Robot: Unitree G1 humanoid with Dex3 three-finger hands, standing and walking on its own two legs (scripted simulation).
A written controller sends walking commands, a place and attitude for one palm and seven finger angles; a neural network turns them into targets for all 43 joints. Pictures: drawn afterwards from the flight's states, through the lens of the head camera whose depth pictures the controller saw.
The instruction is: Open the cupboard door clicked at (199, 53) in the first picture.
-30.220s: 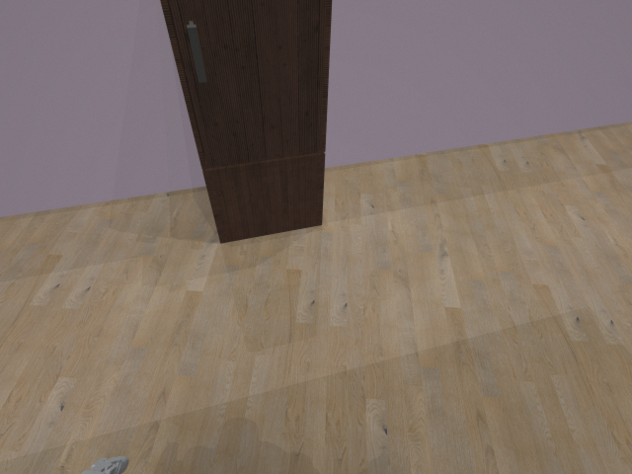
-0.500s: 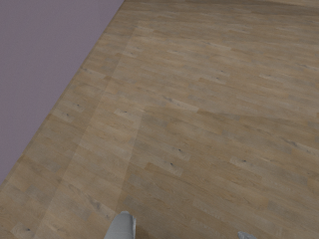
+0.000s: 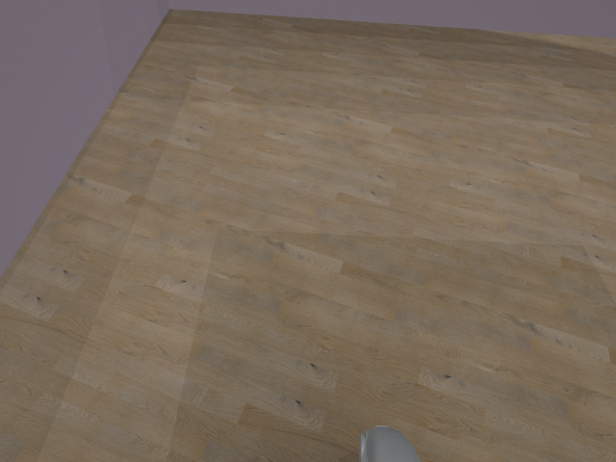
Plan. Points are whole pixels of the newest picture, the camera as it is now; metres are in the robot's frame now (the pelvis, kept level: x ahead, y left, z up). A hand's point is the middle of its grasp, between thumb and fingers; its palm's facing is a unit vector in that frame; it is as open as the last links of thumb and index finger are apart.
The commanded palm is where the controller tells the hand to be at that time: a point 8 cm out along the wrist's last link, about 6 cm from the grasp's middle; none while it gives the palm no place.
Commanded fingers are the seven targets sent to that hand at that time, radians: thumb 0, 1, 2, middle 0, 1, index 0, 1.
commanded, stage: walk to a spot facing it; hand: left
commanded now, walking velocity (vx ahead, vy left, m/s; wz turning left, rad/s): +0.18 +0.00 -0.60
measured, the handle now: out of the picture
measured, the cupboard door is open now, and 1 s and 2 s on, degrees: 45 45 45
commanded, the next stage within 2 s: turn to face it in 0.04 s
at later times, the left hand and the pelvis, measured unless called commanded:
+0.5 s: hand (250, 348) +0.31 +0.13 -0.16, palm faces +0.05 -0.98 -0.19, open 7.1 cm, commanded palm none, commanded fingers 0.00 0.90 0.90 -0.20 -0.30 -0.20 -0.30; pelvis +0.19 -0.04 +0.00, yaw +3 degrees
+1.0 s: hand (194, 368) +0.27 +0.21 -0.16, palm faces +0.34 -0.89 -0.29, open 7.4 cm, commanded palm none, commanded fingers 0.00 0.90 0.90 -0.20 -0.30 -0.20 -0.30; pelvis +0.25 -0.03 -0.01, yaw +19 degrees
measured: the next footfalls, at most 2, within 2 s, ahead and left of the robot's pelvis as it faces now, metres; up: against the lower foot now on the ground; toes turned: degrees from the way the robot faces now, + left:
right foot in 0.26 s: +0.23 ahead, -0.10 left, +0.00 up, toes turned -9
left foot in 0.72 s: +0.28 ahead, +0.13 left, +0.00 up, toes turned +19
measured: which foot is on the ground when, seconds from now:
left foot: down 0.00-0.28, up 0.30-0.70, down 0.72-1.00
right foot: up 0.00-0.24, down 0.26-0.72, up 0.74-1.00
